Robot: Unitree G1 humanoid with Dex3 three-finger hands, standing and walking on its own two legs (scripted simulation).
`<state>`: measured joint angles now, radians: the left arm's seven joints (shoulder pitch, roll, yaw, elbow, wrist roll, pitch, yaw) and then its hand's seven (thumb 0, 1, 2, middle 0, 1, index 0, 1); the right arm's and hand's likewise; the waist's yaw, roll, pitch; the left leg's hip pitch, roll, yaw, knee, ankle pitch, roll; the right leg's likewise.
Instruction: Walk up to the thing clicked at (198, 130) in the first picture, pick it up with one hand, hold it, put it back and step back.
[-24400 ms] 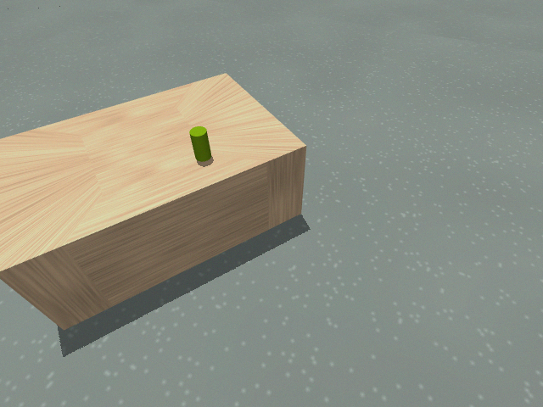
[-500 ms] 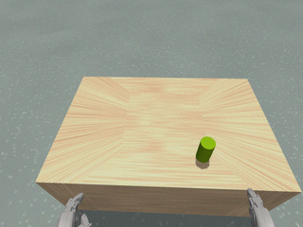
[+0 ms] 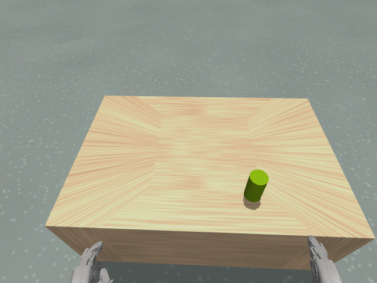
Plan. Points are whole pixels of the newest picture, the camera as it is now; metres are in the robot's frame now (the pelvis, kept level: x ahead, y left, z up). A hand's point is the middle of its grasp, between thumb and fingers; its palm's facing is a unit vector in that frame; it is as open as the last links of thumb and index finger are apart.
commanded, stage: stand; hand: right
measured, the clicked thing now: (255, 186) +0.50 -0.21 -0.25
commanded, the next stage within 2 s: none
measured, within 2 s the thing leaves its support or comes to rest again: neither
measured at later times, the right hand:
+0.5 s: hand out of the picture +0.09 -0.25 -0.11, palm faces -0.05 +0.93 -0.37, open 9.5 cm
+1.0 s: hand out of the picture +0.05 -0.25 -0.11, palm faces -0.03 +0.94 -0.34, open 7.4 cm
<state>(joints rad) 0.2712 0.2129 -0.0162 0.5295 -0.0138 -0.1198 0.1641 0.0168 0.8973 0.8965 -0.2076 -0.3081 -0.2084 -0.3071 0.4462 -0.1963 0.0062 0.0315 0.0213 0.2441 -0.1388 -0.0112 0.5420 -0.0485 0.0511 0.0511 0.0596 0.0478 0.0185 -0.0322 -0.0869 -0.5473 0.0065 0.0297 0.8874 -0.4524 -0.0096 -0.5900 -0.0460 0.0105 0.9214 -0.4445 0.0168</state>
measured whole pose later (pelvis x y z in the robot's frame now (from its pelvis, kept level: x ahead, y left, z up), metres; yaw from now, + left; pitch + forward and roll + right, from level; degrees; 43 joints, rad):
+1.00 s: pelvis +0.00 -0.01 +0.05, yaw +0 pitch -4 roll +0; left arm 0.13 0.32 0.00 1.15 0.02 -0.01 0.01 0.01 0.90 0.89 -0.21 -0.30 -0.21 -0.30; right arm 0.16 -0.31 0.01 1.13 -0.02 -0.01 -0.02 0.00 -0.90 -0.90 0.20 0.30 0.21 0.30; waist 0.00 -0.01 0.05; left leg -0.11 0.04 0.01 0.37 -0.20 -0.03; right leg -0.12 -0.01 -0.03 0.37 -0.18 0.00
